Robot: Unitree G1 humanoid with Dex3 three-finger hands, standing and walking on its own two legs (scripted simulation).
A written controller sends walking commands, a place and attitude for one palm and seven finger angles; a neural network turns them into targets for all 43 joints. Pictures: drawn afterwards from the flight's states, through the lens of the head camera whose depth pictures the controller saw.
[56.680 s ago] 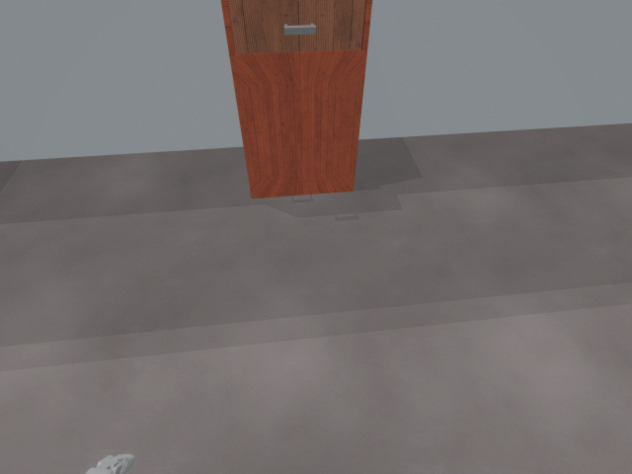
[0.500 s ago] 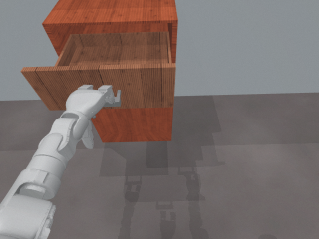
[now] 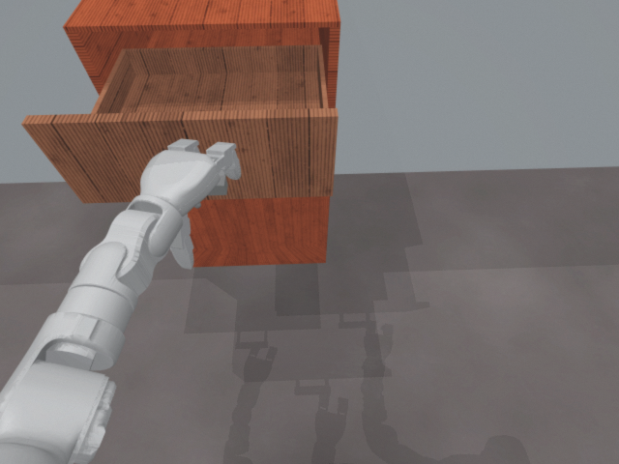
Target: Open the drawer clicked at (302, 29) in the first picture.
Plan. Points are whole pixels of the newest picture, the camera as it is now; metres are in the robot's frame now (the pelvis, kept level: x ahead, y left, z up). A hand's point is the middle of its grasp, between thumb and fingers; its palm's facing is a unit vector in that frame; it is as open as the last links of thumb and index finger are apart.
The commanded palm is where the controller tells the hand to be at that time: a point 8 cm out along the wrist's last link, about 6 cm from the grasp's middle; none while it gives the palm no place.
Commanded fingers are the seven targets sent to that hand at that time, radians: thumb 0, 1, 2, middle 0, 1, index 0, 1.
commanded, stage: lower the fingers behind the handle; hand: left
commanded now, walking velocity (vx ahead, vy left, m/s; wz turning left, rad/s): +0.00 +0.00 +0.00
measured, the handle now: (194, 177) +0.53 +0.20 +0.03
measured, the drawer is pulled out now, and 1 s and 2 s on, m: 0.26 0.26 0.26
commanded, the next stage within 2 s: lift the fingers back up to retry in 1.48 s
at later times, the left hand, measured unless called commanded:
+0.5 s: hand (194, 202) +0.46 +0.18 +0.04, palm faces -0.06 -0.07 -1.00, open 14.0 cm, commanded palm +0.44 +0.21 +0.10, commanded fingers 0.00 -0.50 0.30 -0.30 -1.20 -0.30 -1.20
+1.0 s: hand (183, 207) +0.46 +0.20 +0.03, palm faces -0.04 -0.02 -1.00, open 14.1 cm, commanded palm +0.43 +0.21 +0.07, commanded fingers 0.00 -0.50 0.30 -0.30 -1.20 -0.30 -1.20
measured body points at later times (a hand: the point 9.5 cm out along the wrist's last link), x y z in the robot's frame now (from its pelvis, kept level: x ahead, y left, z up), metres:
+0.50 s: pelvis +0.01 -0.01 -0.01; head +0.07 -0.02 +0.44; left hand +0.46 +0.19 +0.10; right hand +0.05 -0.29 -0.13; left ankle -0.02 +0.09 -0.72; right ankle -0.02 -0.12 -0.72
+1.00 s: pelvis +0.01 -0.01 -0.01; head +0.07 -0.03 +0.44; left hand +0.46 +0.20 +0.09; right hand +0.05 -0.29 -0.14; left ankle -0.02 +0.09 -0.72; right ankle -0.02 -0.12 -0.72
